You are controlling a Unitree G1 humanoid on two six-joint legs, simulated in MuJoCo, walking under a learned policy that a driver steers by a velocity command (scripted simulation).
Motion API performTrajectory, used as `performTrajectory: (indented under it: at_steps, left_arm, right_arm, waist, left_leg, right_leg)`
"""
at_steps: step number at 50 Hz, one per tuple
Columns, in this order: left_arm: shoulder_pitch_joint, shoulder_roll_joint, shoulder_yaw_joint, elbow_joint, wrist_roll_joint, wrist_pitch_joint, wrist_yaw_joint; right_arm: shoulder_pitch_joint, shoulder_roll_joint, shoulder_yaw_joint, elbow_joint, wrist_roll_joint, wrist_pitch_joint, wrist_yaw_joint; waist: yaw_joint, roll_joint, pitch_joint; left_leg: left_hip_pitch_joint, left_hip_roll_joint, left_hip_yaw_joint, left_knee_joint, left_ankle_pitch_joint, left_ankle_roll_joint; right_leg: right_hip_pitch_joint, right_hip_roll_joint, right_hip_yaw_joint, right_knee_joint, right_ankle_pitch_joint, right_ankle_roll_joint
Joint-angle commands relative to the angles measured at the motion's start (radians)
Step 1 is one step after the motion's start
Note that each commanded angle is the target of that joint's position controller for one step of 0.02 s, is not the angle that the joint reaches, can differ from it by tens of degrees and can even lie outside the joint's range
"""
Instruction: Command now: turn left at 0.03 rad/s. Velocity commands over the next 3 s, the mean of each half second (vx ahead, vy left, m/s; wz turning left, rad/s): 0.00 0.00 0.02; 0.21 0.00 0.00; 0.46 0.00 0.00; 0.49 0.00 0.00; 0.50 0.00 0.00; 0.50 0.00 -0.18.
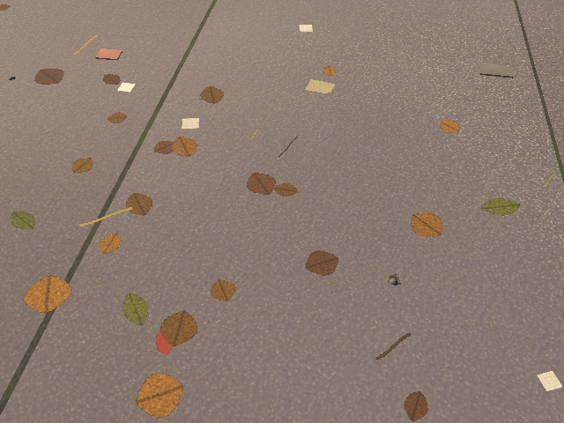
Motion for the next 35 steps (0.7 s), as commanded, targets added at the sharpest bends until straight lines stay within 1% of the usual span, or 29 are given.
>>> performTrajectory:
  at_steps: [1, 7, 14, 22, 30, 31, 32, 33, 34, 35]
  left_arm:
    - [0.008, 0.103, 0.026, -0.021, -0.002, -0.009, 0.006]
    - [0.015, 0.108, 0.026, 0.044, -0.003, -0.005, 0.01]
    - [0.021, 0.107, 0.022, 0.124, -0.004, -0.001, 0.016]
    - [0.033, 0.092, 0.011, 0.202, -0.004, 0.002, 0.021]
    - [0.046, 0.071, 0.002, 0.259, -0.004, 0.003, 0.026]
    - [0.053, 0.063, -0.001, 0.266, -0.002, 0.003, 0.026]
    - [0.048, 0.065, 0.002, 0.267, 0.001, 0.005, 0.025]
    - [0.037, 0.071, 0.006, 0.26, 0.006, 0.007, 0.022]
    - [0.011, 0.07, 0.009, 0.245, 0.015, 0.007, 0.016]
    - [-0.022, 0.06, 0.007, 0.225, 0.024, 0.005, 0.009]
  right_arm:
    - [0.013, -0.121, -0.023, -0.016, 0.002, -0.012, -0.006]
    - [0.014, -0.126, -0.018, 0.042, 0.002, -0.015, -0.009]
    - [0.025, -0.123, -0.012, 0.11, 0.004, -0.017, -0.012]
    - [0.052, -0.108, -0.004, 0.172, 0.005, -0.017, -0.016]
    - [0.082, -0.088, 0.002, 0.215, 0.005, -0.016, -0.019]
    - [0.095, -0.084, 0.003, 0.221, 0.004, -0.016, -0.019]
    - [0.105, -0.099, -0.004, 0.225, 0.002, -0.013, -0.018]
    - [0.122, -0.128, -0.018, 0.228, 0.003, -0.007, -0.018]
    - [0.152, -0.151, -0.031, 0.233, 0.002, -0.001, -0.016]
    - [0.184, -0.163, -0.041, 0.238, 0.001, 0.002, -0.014]
  waist:
    - [-0.006, 0.039, -0.011]
    - [-0.005, 0.02, -0.007]
    - [-0.004, 0.021, -0.003]
    - [-0.005, 0.026, 0.009]
    - [-0.007, 0.023, 0.021]
    - [-0.01, 0.028, 0.001]
    - [-0.016, 0.043, 0.014]
    - [-0.026, 0.076, 0.033]
    - [-0.045, 0.119, 0.072]
    - [-0.061, 0.15, 0.126]
  left_leg:
    - [-0.041, 0.112, -0.098, -0.08, 0.206, 0.036]
    - [-0.039, 0.114, -0.097, -0.098, 0.22, 0.041]
    - [-0.032, 0.116, -0.094, -0.115, 0.236, 0.044]
    - [-0.033, 0.115, -0.09, -0.125, 0.238, 0.046]
    - [-0.035, 0.114, -0.085, -0.126, 0.237, 0.047]
    - [-0.029, 0.109, -0.088, -0.143, 0.139, 0.052]
    - [-0.039, 0.102, -0.102, -0.159, -0.012, 0.065]
    - [-0.047, 0.107, -0.138, -0.176, -0.211, 0.095]
    - [-0.05, 0.148, -0.216, -0.218, -0.395, 0.134]
    - [-0.052, 0.21, -0.302, -0.273, -0.518, 0.177]
  right_leg:
    - [0.042, -0.094, 0.09, -0.051, 0.149, -0.012]
    - [0.066, -0.101, 0.093, -0.061, 0.168, -0.007]
    - [0.082, -0.107, 0.093, -0.069, 0.172, -0.004]
    - [0.082, -0.11, 0.091, -0.072, 0.164, -0.003]
    - [0.072, -0.112, 0.088, -0.07, 0.156, -0.002]
    - [0.077, -0.101, 0.081, -0.07, 0.083, -0.004]
    - [0.053, -0.077, 0.061, -0.04, -0.02, -0.008]
    - [-0.002, -0.037, 0.027, 0.025, -0.16, -0.016]
    - [-0.098, -0.007, -0.001, 0.103, -0.255, -0.022]
    - [-0.197, 0.007, -0.036, 0.18, -0.283, -0.025]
